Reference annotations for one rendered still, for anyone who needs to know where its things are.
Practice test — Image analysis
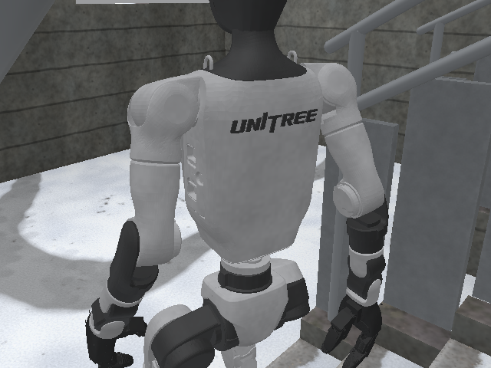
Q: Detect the robot right forearm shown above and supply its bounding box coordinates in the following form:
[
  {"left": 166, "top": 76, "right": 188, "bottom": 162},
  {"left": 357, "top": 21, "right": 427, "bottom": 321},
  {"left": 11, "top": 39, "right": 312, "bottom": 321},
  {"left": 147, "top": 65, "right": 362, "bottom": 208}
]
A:
[{"left": 346, "top": 194, "right": 389, "bottom": 307}]

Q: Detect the right robot hand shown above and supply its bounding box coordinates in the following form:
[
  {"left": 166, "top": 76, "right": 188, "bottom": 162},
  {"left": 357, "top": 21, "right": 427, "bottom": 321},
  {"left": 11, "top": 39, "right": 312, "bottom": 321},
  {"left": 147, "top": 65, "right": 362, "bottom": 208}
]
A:
[{"left": 321, "top": 294, "right": 383, "bottom": 368}]

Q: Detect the robot left forearm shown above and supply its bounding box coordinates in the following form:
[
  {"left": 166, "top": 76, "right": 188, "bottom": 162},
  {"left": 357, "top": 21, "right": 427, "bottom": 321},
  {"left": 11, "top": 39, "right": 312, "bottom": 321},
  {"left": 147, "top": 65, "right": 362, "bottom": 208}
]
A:
[{"left": 89, "top": 221, "right": 159, "bottom": 339}]

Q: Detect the left robot thigh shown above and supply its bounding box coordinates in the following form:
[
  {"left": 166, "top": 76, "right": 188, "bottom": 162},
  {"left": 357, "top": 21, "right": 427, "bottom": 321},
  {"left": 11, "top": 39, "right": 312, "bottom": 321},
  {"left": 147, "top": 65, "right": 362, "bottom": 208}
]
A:
[{"left": 143, "top": 304, "right": 222, "bottom": 368}]

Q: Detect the right robot upper arm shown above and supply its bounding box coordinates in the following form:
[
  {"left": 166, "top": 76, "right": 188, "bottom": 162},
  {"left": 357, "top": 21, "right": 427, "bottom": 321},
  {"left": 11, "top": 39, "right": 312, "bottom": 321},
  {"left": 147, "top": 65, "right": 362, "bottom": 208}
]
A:
[{"left": 300, "top": 63, "right": 384, "bottom": 219}]

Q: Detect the left robot hand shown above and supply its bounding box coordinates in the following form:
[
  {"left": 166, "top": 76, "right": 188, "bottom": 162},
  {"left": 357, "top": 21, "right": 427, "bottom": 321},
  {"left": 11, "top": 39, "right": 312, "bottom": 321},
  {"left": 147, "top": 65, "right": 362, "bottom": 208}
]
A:
[{"left": 85, "top": 310, "right": 147, "bottom": 368}]

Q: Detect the robot torso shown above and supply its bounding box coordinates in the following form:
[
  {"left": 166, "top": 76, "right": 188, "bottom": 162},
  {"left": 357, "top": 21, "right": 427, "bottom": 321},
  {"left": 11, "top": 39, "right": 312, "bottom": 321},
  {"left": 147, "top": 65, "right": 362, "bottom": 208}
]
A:
[{"left": 180, "top": 51, "right": 323, "bottom": 351}]

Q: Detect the left robot upper arm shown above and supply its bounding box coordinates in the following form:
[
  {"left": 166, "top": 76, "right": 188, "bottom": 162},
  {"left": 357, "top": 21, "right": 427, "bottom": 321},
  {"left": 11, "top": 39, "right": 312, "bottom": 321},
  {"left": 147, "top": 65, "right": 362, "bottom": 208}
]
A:
[{"left": 127, "top": 74, "right": 200, "bottom": 267}]

